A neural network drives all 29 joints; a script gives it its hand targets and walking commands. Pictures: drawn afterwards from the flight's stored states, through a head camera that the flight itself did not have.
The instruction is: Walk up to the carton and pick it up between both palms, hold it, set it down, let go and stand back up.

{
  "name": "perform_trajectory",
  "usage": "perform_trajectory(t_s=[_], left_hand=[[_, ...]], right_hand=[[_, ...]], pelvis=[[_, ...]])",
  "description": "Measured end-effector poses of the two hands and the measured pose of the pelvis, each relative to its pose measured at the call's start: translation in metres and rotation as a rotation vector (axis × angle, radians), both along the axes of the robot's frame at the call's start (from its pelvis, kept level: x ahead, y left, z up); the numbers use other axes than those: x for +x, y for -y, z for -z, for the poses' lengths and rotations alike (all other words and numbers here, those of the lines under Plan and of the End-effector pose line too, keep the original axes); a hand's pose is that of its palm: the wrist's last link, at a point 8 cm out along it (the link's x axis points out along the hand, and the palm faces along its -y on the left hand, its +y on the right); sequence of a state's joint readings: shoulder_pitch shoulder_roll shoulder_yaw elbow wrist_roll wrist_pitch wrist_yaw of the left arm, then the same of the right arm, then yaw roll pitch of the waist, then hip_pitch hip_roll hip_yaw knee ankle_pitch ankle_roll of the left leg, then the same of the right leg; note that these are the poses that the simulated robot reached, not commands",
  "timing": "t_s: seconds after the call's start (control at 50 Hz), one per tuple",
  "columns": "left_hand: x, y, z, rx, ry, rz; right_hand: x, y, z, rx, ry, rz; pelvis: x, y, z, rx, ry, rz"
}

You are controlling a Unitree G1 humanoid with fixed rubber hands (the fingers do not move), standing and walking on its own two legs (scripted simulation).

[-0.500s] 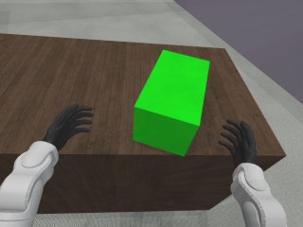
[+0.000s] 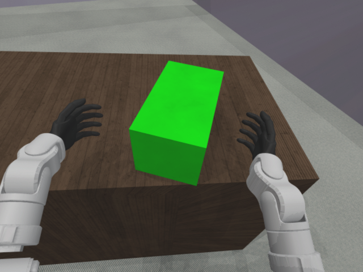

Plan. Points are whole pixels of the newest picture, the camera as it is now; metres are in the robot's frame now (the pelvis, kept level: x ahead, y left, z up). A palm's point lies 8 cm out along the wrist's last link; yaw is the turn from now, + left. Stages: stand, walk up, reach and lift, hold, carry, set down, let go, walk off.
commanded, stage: reach and lift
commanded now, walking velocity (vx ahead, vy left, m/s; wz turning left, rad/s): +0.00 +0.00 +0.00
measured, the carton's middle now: (181, 118) +0.49 -0.05 +0.05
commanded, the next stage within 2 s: none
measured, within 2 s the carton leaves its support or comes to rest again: neither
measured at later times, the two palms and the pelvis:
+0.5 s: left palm (79, 96) +0.45 +0.19 +0.17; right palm (257, 126) +0.36 -0.19 +0.15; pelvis -0.01 +0.02 +0.00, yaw +0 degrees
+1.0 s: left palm (102, 72) +0.50 +0.14 +0.19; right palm (258, 99) +0.41 -0.19 +0.18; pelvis +0.00 +0.01 +0.00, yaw +1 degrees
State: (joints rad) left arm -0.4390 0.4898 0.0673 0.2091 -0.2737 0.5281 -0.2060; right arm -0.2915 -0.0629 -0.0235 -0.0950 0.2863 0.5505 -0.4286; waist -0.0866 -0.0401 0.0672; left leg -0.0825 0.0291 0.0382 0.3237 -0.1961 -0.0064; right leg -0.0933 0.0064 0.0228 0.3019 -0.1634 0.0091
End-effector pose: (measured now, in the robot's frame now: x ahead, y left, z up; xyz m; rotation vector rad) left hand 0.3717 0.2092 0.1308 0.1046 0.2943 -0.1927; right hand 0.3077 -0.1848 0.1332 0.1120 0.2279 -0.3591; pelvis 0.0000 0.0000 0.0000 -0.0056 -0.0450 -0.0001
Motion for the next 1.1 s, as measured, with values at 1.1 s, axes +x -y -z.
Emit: perform_trajectory(t_s=[1.1], left_hand=[[0.137,0.075,-0.065,0.001,0.057,-0.005]], right_hand=[[0.108,0.004,-0.053,-0.055,-0.008,0.040]], pelvis=[[0.001,-0.007,0.001,-0.017,-0.185,-0.013]])
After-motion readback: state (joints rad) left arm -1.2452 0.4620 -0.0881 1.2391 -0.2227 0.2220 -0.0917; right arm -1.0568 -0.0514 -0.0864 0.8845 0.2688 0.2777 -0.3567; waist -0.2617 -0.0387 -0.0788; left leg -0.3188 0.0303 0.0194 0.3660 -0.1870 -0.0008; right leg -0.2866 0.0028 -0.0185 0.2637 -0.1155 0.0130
